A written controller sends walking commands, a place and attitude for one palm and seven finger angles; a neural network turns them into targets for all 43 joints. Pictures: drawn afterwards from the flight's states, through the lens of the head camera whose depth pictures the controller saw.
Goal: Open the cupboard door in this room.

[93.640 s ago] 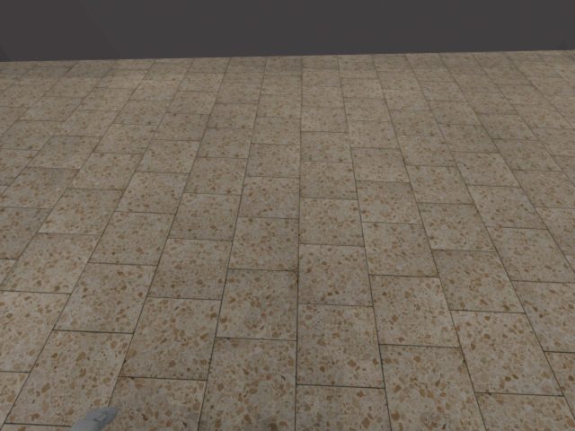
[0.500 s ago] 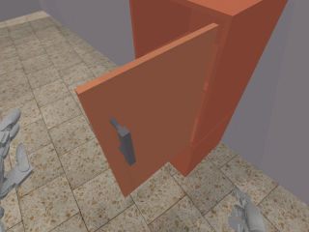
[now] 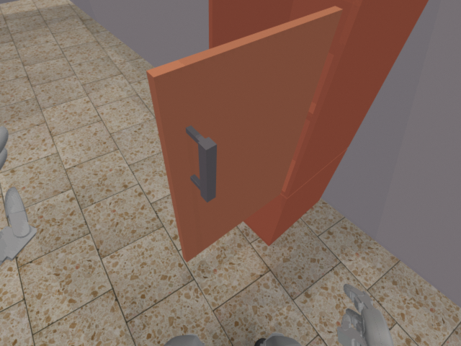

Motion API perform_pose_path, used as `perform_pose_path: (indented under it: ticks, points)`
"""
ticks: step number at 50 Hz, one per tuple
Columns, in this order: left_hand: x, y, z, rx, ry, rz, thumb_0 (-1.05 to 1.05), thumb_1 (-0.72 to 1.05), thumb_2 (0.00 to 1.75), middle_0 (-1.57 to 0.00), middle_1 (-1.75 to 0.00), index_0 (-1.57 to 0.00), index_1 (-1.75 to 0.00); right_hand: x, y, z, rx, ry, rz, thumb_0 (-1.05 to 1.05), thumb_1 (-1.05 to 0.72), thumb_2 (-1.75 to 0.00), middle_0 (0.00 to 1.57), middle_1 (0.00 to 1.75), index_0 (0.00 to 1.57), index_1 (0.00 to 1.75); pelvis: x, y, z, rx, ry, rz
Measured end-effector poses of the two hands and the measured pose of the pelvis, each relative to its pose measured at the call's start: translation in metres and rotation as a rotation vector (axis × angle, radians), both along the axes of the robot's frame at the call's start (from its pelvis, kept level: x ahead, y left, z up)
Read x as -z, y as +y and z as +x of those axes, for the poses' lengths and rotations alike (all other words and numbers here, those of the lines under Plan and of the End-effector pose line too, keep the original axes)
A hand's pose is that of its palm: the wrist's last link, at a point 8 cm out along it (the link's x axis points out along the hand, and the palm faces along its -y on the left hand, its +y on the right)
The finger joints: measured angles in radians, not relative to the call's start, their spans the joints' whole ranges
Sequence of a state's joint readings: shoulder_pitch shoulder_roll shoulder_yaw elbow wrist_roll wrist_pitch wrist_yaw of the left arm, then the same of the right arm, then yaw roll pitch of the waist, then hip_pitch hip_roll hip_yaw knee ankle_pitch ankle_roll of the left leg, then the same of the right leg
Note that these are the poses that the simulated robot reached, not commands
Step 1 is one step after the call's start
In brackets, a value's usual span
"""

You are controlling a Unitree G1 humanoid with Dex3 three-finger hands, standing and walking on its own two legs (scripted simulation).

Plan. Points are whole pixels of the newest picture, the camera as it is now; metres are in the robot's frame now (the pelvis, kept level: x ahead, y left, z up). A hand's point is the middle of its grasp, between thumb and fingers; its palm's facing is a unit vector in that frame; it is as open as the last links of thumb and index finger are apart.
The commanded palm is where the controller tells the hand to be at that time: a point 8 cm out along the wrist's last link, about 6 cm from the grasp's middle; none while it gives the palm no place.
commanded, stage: step back with the hand held close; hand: left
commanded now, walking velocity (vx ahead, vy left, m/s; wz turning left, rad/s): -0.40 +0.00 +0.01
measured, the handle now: (200, 165) +0.38 +0.08 +0.11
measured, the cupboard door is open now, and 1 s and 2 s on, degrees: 88 88 88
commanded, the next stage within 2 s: stop stepping back and stand still in 0.48 s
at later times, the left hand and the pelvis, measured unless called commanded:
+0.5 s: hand (37, 293) +0.14 +0.21 +0.18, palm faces +0.24 -0.79 -0.56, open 7.4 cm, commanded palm +0.08 +0.26 +0.20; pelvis -0.08 -0.03 +0.02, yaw -4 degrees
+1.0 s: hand out of the picture +0.00 +0.21 +0.19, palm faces +0.47 -0.77 -0.43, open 7.4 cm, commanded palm -0.05 +0.25 +0.20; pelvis -0.19 -0.05 +0.03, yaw +0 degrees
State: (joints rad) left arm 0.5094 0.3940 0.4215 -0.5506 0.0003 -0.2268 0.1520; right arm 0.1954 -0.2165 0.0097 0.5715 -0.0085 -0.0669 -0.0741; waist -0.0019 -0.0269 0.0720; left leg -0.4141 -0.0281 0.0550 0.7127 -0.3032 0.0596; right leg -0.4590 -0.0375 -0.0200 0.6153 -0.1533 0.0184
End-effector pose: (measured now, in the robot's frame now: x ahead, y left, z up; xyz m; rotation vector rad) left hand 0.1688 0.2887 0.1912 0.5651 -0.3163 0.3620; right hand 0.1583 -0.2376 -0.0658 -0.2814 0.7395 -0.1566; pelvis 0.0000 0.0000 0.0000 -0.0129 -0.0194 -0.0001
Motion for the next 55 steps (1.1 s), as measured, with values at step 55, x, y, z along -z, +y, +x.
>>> perform_pose_path:
  ticks: [55]
  points:
    - [-0.002, -0.04, -0.211, -0.079, 0.074, -0.111, 0.02, 0.89, 0.89, -0.21, -0.3, -0.21, -0.3, -0.014, -0.065, -0.231, 0.042, 0.016, -0.031, 0.01, -0.9, -0.9, 0.2, 0.3, 0.21, 0.3, -0.026, -0.045, -0.197, -0.018, 0.035, 0.037]
